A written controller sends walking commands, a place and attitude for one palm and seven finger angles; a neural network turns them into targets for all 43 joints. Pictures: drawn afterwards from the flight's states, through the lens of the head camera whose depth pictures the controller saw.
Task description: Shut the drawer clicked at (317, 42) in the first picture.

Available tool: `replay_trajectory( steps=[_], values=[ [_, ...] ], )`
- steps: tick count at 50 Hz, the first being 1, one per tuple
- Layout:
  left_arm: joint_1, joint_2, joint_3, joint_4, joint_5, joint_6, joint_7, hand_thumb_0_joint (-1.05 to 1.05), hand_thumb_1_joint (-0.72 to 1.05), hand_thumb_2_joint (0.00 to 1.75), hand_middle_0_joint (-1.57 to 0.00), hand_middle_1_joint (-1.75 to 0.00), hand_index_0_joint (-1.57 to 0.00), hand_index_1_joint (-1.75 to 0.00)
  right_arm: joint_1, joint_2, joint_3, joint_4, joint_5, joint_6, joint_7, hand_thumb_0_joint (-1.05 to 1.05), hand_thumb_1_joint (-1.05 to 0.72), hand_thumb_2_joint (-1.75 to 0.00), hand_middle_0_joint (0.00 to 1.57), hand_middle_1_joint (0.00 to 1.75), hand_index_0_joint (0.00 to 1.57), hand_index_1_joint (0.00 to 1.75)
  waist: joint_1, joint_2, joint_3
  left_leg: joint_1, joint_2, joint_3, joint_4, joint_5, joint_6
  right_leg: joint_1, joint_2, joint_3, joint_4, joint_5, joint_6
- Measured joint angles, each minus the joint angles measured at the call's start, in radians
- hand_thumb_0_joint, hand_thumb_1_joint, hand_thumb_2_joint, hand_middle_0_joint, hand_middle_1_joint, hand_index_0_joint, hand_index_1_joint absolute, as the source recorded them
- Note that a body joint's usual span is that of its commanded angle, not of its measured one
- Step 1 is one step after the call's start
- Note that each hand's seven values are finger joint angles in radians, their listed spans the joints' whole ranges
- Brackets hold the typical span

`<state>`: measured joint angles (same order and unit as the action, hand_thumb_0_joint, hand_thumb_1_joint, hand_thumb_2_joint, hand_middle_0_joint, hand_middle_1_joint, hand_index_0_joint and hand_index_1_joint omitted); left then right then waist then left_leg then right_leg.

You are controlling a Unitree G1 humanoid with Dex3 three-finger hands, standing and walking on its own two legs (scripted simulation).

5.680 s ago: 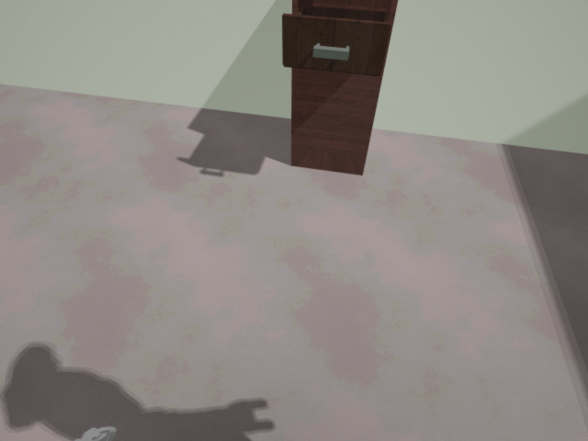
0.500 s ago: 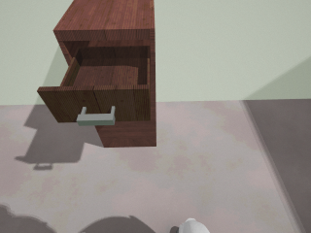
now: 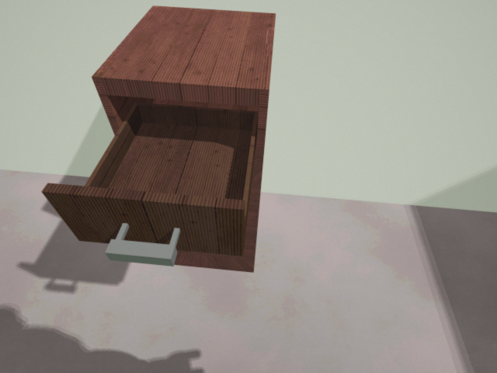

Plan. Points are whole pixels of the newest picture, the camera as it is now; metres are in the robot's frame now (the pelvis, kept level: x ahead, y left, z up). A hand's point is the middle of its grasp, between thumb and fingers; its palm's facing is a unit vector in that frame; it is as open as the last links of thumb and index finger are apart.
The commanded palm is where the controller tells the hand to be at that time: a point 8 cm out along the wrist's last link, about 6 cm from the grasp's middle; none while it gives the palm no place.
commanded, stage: come to a stop and stand still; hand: left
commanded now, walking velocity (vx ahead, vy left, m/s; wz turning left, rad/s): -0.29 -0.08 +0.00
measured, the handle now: (146, 241) +0.32 +0.22 +0.00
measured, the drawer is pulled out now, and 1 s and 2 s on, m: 0.29 0.29 0.29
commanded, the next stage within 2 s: look again from close up in 1.36 s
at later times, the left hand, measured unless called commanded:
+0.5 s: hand out of the picture +0.02 +0.15 -0.16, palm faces +0.03 -0.95 -0.31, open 7.4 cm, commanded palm none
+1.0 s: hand out of the picture -0.09 +0.18 -0.18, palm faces +0.10 -0.97 -0.23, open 7.4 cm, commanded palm none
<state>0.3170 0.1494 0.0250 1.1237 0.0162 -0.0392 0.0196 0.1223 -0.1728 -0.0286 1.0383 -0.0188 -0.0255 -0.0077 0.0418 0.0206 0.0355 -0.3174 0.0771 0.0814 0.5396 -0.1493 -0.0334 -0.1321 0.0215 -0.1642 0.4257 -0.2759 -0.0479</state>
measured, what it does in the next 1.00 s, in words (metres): steps on the spot: right foot, then left foot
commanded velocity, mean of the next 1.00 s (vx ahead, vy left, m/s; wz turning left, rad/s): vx -0.01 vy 0.06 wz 0.00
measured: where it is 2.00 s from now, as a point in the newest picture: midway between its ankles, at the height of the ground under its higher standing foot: outside the picture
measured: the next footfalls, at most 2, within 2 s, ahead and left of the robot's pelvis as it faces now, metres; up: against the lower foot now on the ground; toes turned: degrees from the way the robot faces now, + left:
right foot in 0.40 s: -0.01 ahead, -0.13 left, +0.00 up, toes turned -3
left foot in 0.94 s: -0.01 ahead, +0.12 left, +0.00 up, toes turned +3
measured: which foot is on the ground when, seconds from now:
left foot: down 0.00-0.40, up 0.42-0.92, down 0.94-1.00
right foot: down 0.00-0.10, up 0.12-0.38, down 0.40-1.00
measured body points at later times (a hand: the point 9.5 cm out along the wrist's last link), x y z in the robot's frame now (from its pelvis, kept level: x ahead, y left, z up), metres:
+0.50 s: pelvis -0.03 -0.05 +0.00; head -0.03 -0.09 +0.44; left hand +0.02 +0.20 -0.13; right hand +0.02 -0.30 -0.17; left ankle +0.02 +0.10 -0.71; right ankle -0.03 -0.15 -0.74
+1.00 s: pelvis -0.07 -0.01 +0.00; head -0.07 +0.00 +0.45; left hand -0.10 +0.24 -0.16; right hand -0.02 -0.24 -0.15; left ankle -0.08 +0.12 -0.74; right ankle -0.03 -0.15 -0.73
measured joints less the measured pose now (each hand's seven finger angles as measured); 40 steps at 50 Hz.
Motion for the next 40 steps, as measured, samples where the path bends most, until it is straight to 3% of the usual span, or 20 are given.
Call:
replay_trajectory(
  steps=[2, 6, 11, 15, 18, 20, 24, 31, 36, 40],
  values=[
    [0.011, 0.0, -0.007, 0.018, -0.002, 0.018, 0.009, 0.0, 0.92, 0.9, -0.2, -0.29, -0.2, -0.3, -0.012, 0.017, 0.009, 0.01, 0.002, -0.005, -0.008, 0.0, -0.91, -0.9, 0.2, 0.29, 0.2, 0.3, 0.007, -0.023, 0.008, 0.038, -0.014, 0.009, -0.024, -0.032, 0.035, 0.007, -0.015, 0.005, 0.04, -0.039, 0.015],
    [0.016, -0.001, -0.017, 0.019, -0.007, 0.051, 0.019, 0.0, 0.92, 0.9, -0.2, -0.29, -0.19, -0.3, -0.028, 0.051, 0.026, 0.013, 0.011, 0.008, -0.025, 0.0, -0.91, -0.9, 0.2, 0.3, 0.2, 0.3, 0.02, -0.071, 0.024, 0.075, -0.047, 0.041, -0.054, -0.065, 0.058, -0.002, -0.052, 0.043, 0.089, -0.067, 0.054],
    [-0.025, -0.001, 0.0, -0.026, -0.004, 0.081, 0.017, 0.01, 0.91, 0.9, -0.2, -0.29, -0.2, -0.3, -0.046, 0.059, 0.008, -0.003, 0.009, 0.032, -0.038, 0.0, -0.91, -0.9, 0.2, 0.3, 0.2, 0.3, 0.003, -0.051, 0.063, 0.064, -0.05, 0.052, -0.085, -0.03, 0.063, -0.146, -0.056, 0.127, 0.386, -0.228, 0.073],
    [-0.064, 0.021, 0.024, -0.073, -0.002, 0.089, 0.022, 0.01, 0.91, 0.9, -0.2, -0.29, -0.2, -0.3, -0.047, 0.031, -0.017, -0.019, 0.001, 0.047, -0.038, -0.01, -0.92, -0.9, 0.2, 0.3, 0.21, 0.3, -0.016, -0.027, 0.077, 0.035, -0.029, 0.052, -0.075, -0.012, 0.047, -0.228, -0.053, 0.161, 0.511, -0.242, 0.078],
    [-0.087, 0.038, 0.033, -0.103, -0.002, 0.084, 0.023, 0.01, 0.91, 0.9, -0.2, -0.29, -0.19, -0.3, -0.028, 0.003, -0.028, -0.016, -0.005, 0.057, -0.029, -0.01, -0.92, -0.9, 0.2, 0.3, 0.21, 0.3, -0.026, -0.005, 0.068, 0.01, -0.011, 0.04, -0.051, -0.005, 0.026, -0.205, -0.063, 0.151, 0.409, -0.2, 0.072],
    [-0.083, 0.052, 0.03, -0.121, 0.003, 0.067, 0.022, 0.0, 0.91, 0.9, -0.2, -0.29, -0.19, -0.3, -0.003, -0.012, -0.033, -0.009, -0.001, 0.064, -0.022, 0.0, -0.92, -0.9, 0.2, 0.3, 0.21, 0.3, -0.028, -0.005, 0.045, -0.017, -0.006, 0.036, -0.008, -0.016, 0.008, -0.141, -0.078, 0.144, 0.228, -0.091, 0.072],
    [-0.082, 0.035, 0.011, -0.113, 0.012, 0.059, 0.016, 0.0, 0.91, 0.9, -0.2, -0.29, -0.19, -0.3, 0.047, -0.047, -0.043, 0.01, 0.002, 0.096, -0.004, 0.0, -0.91, -0.9, 0.2, 0.3, 0.2, 0.3, -0.038, 0.025, 0.013, -0.054, -0.026, -0.035, 0.143, -0.223, 0.005, -0.123, -0.062, 0.12, 0.199, -0.058, 0.027],
    [-0.071, -0.004, 0.0, -0.121, 0.006, 0.047, 0.009, 0.01, 0.91, 0.9, -0.21, -0.3, -0.2, -0.3, 0.136, -0.078, -0.045, 0.026, -0.009, 0.097, 0.013, 0.01, -0.91, -0.9, 0.2, 0.3, 0.2, 0.3, -0.037, 0.012, -0.013, -0.077, -0.066, -0.072, 0.405, -0.165, -0.013, -0.083, -0.07, 0.112, 0.039, 0.045, 0.009],
    [-0.058, 0.0, 0.007, -0.124, 0.007, 0.034, 0.014, 0.01, 0.92, 0.9, -0.21, -0.3, -0.2, -0.3, 0.166, -0.084, -0.043, 0.028, -0.011, 0.108, 0.01, 0.01, -0.91, -0.9, 0.2, 0.3, 0.2, 0.3, -0.024, 0.003, -0.004, -0.057, -0.06, -0.081, 0.415, -0.187, -0.029, -0.09, -0.086, 0.099, 0.006, 0.075, 0.011],
    [-0.034, 0.01, 0.011, -0.106, 0.013, 0.04, 0.011, 0.01, 0.92, 0.9, -0.21, -0.3, -0.2, -0.3, 0.153, -0.077, -0.036, 0.024, -0.005, 0.103, 0.008, 0.01, -0.91, -0.9, 0.2, 0.3, 0.2, 0.3, -0.01, -0.005, 0.003, -0.014, -0.049, -0.075, 0.308, -0.227, -0.025, -0.097, -0.097, 0.1, -0.003, 0.092, 0.022]
  ],
)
